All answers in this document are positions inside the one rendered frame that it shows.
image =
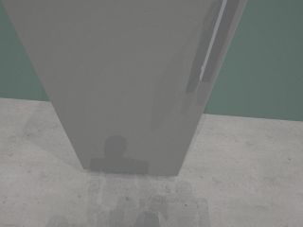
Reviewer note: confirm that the handle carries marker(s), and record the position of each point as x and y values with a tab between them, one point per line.
224	21

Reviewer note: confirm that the fridge door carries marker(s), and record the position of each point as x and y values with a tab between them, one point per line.
123	76

